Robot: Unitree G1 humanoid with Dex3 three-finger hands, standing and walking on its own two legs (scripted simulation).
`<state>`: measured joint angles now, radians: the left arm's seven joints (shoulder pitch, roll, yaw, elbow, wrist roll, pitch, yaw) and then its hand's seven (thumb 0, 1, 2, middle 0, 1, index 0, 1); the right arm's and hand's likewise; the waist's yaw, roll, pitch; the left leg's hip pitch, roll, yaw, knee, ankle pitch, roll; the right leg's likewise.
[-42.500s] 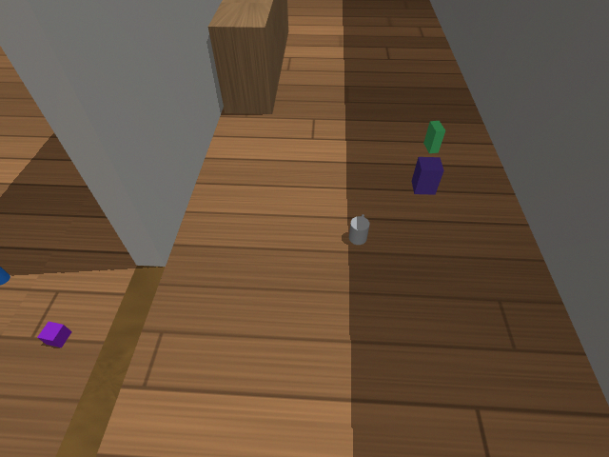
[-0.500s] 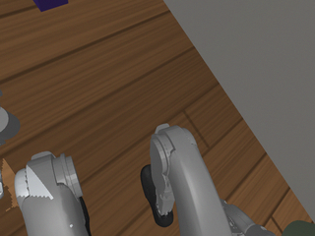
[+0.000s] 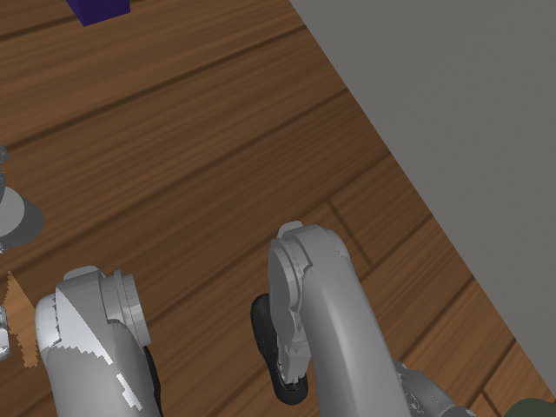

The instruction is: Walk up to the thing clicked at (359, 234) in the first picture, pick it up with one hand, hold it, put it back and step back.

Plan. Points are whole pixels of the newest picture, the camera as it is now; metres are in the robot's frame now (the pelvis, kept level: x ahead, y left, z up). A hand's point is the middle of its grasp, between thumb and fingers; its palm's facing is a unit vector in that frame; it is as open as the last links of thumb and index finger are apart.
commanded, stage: withdraw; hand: left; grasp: from above
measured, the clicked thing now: (1, 207) +0.43 +0.32 -0.25
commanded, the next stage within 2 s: home in 0.76 s
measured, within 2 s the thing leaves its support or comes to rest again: neither
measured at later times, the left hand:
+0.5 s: hand out of the picture +0.39 +0.34 -0.03, palm faces -0.49 -0.11 -0.87, open 14.2 cm
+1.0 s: hand out of the picture +0.42 +0.34 -0.11, palm faces -0.34 -0.06 -0.94, open 13.7 cm
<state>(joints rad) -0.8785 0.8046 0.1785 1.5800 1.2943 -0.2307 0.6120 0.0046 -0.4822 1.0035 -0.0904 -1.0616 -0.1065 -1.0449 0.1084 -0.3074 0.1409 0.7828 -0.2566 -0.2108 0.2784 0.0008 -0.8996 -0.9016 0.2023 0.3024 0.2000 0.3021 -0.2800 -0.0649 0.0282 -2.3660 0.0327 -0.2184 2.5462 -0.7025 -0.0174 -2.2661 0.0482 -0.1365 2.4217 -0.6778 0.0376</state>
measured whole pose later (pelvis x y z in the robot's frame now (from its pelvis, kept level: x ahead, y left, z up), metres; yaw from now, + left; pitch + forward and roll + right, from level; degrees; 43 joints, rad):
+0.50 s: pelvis -0.01 -0.01 +0.08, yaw +6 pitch +32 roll -6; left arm -0.85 0.70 0.00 1.23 1.13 -0.21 0.15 0.00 -0.55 1.03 -0.09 -1.02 -0.08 -1.03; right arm 0.14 -0.31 0.02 0.70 -0.08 -0.04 0.13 0.00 -0.91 -0.91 0.20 0.30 0.20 0.30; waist -0.15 0.01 -0.12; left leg -2.17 0.03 -0.12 2.23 -0.64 -0.01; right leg -2.09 0.02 -0.07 2.17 -0.65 0.02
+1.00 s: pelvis -0.01 +0.00 +0.03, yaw +5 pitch +33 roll -7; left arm -0.88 0.71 0.12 1.34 1.25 -0.18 0.44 0.01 -0.45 0.96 -0.15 -0.96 -0.15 -0.95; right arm 0.18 -0.23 0.05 0.79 -0.15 -0.08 0.14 0.00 -0.90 -0.90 0.20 0.30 0.20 0.30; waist -0.21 0.01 -0.07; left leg -2.33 0.02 -0.12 2.38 -0.64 0.00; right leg -2.25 0.02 -0.06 2.32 -0.66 0.03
